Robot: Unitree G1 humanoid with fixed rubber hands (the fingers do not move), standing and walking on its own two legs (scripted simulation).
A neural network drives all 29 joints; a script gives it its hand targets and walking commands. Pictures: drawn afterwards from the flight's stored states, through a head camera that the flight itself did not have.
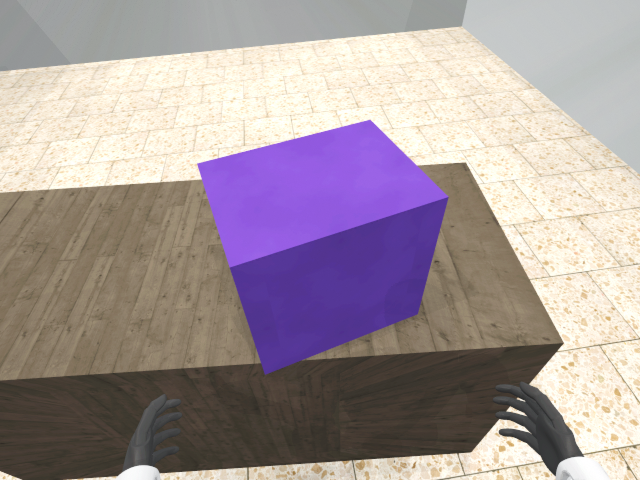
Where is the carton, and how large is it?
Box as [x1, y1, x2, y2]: [197, 120, 448, 374]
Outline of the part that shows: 370,120 197,163 226,257 265,374 414,315 418,311 448,197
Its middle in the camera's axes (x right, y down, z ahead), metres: +0.00 +0.01 +0.63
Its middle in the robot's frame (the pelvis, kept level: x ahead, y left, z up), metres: +0.45 +0.00 +0.01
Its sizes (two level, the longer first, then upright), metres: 0.288 0.218 0.276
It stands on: a pedestal, 0.64 m high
